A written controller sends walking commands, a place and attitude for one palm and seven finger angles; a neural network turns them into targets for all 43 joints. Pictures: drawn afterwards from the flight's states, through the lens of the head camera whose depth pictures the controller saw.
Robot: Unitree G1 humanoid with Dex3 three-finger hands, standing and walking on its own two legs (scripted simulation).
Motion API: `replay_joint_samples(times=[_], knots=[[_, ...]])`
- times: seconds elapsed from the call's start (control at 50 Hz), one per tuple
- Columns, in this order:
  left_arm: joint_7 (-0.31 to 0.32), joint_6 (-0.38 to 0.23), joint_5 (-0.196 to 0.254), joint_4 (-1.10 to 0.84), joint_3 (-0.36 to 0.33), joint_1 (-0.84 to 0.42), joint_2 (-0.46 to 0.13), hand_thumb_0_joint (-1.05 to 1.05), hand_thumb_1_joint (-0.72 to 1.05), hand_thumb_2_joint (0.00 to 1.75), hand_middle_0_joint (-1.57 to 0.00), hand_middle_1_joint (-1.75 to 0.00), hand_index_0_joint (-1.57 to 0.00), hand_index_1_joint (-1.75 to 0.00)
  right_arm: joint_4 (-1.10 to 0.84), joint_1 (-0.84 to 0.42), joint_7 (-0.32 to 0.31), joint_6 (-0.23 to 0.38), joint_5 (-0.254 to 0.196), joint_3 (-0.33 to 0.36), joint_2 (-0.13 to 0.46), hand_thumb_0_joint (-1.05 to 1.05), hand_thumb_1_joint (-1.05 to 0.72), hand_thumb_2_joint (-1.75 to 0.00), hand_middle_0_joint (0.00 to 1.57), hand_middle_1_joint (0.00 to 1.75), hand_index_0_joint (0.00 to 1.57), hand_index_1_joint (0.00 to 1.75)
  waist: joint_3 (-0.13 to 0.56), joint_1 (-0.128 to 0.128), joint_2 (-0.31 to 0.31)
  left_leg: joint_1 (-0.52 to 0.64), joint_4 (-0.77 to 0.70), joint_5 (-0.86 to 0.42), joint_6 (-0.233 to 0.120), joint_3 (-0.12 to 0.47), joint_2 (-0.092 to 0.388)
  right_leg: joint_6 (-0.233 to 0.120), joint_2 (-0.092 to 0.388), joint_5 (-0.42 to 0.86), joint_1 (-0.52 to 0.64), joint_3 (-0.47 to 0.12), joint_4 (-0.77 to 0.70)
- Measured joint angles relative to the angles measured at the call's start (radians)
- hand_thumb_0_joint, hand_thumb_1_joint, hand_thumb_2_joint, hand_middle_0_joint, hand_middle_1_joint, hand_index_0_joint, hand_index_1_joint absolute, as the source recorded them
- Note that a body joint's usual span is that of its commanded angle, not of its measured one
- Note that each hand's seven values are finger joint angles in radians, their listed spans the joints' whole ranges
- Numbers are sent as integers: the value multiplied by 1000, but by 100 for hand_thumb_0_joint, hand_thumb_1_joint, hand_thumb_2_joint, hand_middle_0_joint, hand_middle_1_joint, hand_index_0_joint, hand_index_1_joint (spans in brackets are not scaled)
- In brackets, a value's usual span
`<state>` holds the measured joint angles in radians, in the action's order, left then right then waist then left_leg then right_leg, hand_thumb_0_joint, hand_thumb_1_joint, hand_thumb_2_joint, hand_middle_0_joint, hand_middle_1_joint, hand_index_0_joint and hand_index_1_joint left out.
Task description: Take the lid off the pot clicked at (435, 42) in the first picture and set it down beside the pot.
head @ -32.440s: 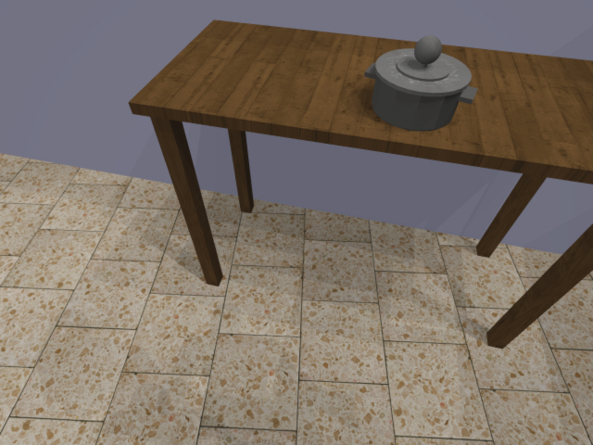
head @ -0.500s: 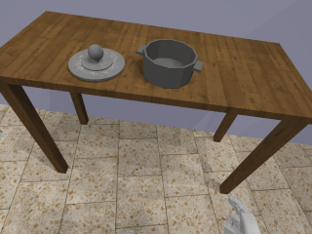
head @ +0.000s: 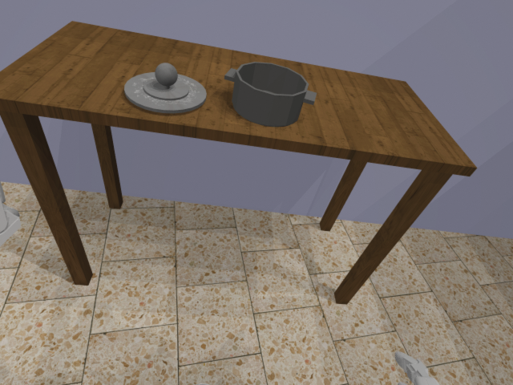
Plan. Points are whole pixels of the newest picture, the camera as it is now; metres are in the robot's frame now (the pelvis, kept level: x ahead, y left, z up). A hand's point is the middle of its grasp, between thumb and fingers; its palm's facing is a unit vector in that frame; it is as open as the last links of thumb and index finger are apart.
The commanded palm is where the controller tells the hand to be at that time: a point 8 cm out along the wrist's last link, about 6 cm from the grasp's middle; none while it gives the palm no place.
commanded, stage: stop stepping back and stand still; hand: left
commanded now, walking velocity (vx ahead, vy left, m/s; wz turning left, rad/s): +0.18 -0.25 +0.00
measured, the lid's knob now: (166, 74) +0.73 +0.30 +0.13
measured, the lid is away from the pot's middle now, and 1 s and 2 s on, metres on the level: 0.26 0.26 0.26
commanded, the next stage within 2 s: let the arm hang, fingers relaxed in 1.26 s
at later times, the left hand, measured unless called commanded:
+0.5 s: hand out of the picture +0.10 +0.37 +0.28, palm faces +0.59 -0.79 -0.17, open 7.4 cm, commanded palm +0.00 +0.36 +0.29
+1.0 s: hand out of the picture -0.24 +0.26 -0.17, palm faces +0.06 -0.99 -0.16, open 7.2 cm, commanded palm none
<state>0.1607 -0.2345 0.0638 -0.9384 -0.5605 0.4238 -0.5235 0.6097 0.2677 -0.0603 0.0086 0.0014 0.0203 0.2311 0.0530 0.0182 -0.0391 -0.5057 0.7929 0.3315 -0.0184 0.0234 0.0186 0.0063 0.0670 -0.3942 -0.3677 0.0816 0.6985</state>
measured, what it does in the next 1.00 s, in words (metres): walks backwards: right foot, then left foot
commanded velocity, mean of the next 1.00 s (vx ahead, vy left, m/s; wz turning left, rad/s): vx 0.11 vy -0.14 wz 0.00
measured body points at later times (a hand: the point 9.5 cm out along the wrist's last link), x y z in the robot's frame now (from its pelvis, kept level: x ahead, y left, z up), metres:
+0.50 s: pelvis -0.14 +0.08 +0.01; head -0.12 +0.14 +0.46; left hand +0.06 +0.41 +0.29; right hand +0.03 -0.14 -0.05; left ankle -0.06 +0.17 -0.71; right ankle -0.13 -0.06 -0.66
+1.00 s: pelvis -0.16 +0.08 +0.02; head -0.13 +0.12 +0.46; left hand -0.24 +0.31 -0.15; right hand -0.15 -0.21 -0.09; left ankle -0.13 +0.14 -0.68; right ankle -0.16 -0.08 -0.71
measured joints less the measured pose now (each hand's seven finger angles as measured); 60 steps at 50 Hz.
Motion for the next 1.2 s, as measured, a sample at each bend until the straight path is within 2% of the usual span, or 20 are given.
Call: replay_joint_samples(times=[0.06, 0.12, 0.2, 0.24, 0.26, 0.3, 0.36, 0.4, 0.46, 0.5, 0.54, 0.58, 0.68, 0.78, 0.86, 0.9, 0.96, 1.04, 1.1, 1.2], knots=[[0, -10, -23, 235, 50, -333, 23, 1, 88, 90, -22, -31, -22, -31, 46, -20, 5, 26, -11, 2, -37, 2, -91, -90, 20, 30, 20, 30, -39, -29, 8, -9, -38, -107, -42, 25, -12, -7, -81, -66, -62, -67, 248], [3, 78, -1, 410, 29, -476, 35, 1, 89, 90, -21, -31, -21, -30, 52, -32, 32, 18, -22, -23, -99, 2, -91, -90, 20, 30, 20, 30, -63, -70, -7, 31, -197, -107, 31, 36, -17, -23, -165, -90, -62, -54, 311], [-16, 149, 39, 255, 62, -176, 77, 1, 90, 90, -20, -30, -20, -30, -52, -5, 69, 14, -16, -47, -125, 2, -91, -90, 20, 30, 20, 30, -54, -99, 15, 40, -343, 8, 91, -15, -11, -75, -211, -112, 97, 60, -39], [-44, 130, 25, 48, 69, 68, 26, 2, 91, 90, -19, -30, -19, -30, -104, -1, 87, 15, -27, -64, -126, 2, -90, -90, 20, 30, 20, 30, -17, -58, -86, -99, -1, 105, 90, -91, -64, -156, -115, 3, 166, 18, -190], [-66, 107, 14, -47, 76, 152, 17, 2, 90, 90, -19, -30, -20, -30, -106, -17, 89, 16, -31, -65, -110, 2, -90, -90, 21, 30, 20, 30, -8, -31, -94, -172, 213, 121, 82, -83, -53, -162, -95, 52, 146, 1, -188], [-107, 47, 5, -130, 94, 180, -34, 2, 90, 90, -20, -30, -21, -30, -58, -45, 69, 2, -10, -48, -89, 1, -90, -90, 21, 30, 20, 30, -31, -29, -35, -199, 415, 103, 52, -14, 0, -86, -131, 33, 120, 35, -115], [-89, -41, -9, 88, 86, -64, -134, 1, 88, 90, -22, -31, -23, -31, 29, -35, 41, -39, -16, -27, -95, 1, -91, -90, 20, 30, 20, 30, -21, 5, -47, -68, 240, 95, 37, -30, 73, -43, -105, 2, 136, 72, -94], [-46, 3, 4, 255, 49, -226, -86, 1, 88, 90, -23, -31, -23, -31, 37, -42, 18, -41, -16, -34, -64, 2, -91, -90, 20, 30, 20, 30, -17, 7, -23, 68, -18, 85, 28, -24, 104, -58, -87, -62, 107, 70, -4], [-4, 60, 26, 395, -53, -342, -6, 1, 88, 90, -22, -31, -22, -31, 28, -98, 9, 6, -3, -29, -73, 2, -91, -90, 20, 30, 20, 30, -98, -14, -27, 78, -5, -1, -1, -61, 68, -52, -98, -111, -5, -47, 248], [-11, 99, 42, 365, -59, -310, 39, 1, 89, 90, -21, -30, -21, -30, -5, -92, 36, 35, -2, -32, -95, 2, -91, -90, 20, 30, 20, 30, -128, -33, -37, 106, -74, -56, -14, -72, 56, -33, -105, -60, -67, -66, 318], [-31, 117, 42, 253, 5, -221, 90, 2, 90, 90, -20, -30, -20, -30, -28, -74, 63, 56, -2, -40, -110, 2, -91, -90, 20, 30, 20, 30, -145, -43, -39, 135, -164, -113, -17, -67, 54, -22, -101, -7, -96, -51, 303], [-81, 49, -17, 374, 170, -190, 132, 1, 90, 90, -19, -30, -20, -30, 26, -60, 71, 97, -5, -32, -101, 2, -91, -90, 20, 30, 20, 30, -111, -37, -4, 126, -227, -161, -20, -48, 58, 4, -93, 0, -132, -39, 301], [-166, 255, -90, 1121, 432, -208, 199, 0, 91, 90, -19, -30, -20, -30, 118, -48, 66, 11, 24, -34, -48, 1, -90, -90, 21, 30, 20, 30, 9, -78, 66, 90, -253, -189, -36, -36, 48, 50, -65, 2, -219, -113, 469], [-207, 366, -91, 1642, 535, -164, 275, 2, 92, 90, -19, -30, -19, -30, 154, 5, 68, -26, 45, -17, -15, 1, -90, -90, 21, 30, 20, 30, 26, -117, 27, 71, -243, -188, -24, -55, 43, 47, -35, -21, -100, -78, 200], [-190, 332, -86, 1805, 540, -68, 294, 1, 95, 90, -20, -30, -20, -30, 209, 68, 57, -57, 34, 26, 8, 1, -91, -90, 21, 30, 20, 30, 14, -73, -45, -39, -63, 0, 3, -53, 9, -19, -49, -20, 59, -87, -117], [-167, 326, -85, 1887, 544, -59, 308, 1, 96, 90, -20, -30, -20, -30, 253, 75, 51, -86, 29, 49, 33, 1, -91, -90, 20, 30, 20, 30, -37, -62, 1, -113, 145, 60, 7, -4, 3, -6, -74, 64, 65, -45, -116], [-151, 304, -84, 1980, 537, -25, 313, 1, 96, 90, -20, -30, -20, -30, 298, 101, 50, -86, 30, 65, 40, 1, -91, -90, 20, 30, 20, 30, -67, -51, 35, -121, 280, 88, 11, -35, 7, 6, -81, 87, 96, -11, -154], [-142, 297, -81, 2057, 536, -7, 306, 2, 94, 90, -20, -30, -20, -30, 308, 129, 48, -43, 23, 51, 16, 1, -91, -90, 20, 30, 19, 30, -79, -41, 40, 63, -75, 34, -4, -35, 21, 17, -73, 34, 66, -19, -100], [-149, 297, -72, 2086, 540, -62, 292, 2, 93, 90, -20, -30, -20, -30, 334, 96, 33, -27, 26, 24, -35, 1, -91, -90, 20, 30, 19, 30, -133, -32, 9, 78, -90, -25, -60, -74, -12, 15, -50, -67, -2, -73, 51], [-151, 281, -69, 2100, 555, -166, 300, 1, 92, 90, -20, -30, -20, -30, 385, 70, 26, -14, 22, -15, -103, 1, -91, -90, 20, 30, 20, 30, -122, -46, 39, 154, -256, -103, -73, -68, -36, 22, -50, -43, -5, -86, 35]])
